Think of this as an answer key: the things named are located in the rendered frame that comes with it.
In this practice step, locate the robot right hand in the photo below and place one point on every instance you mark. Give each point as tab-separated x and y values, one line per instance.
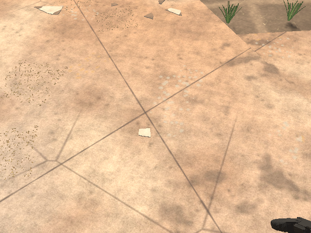
291	225

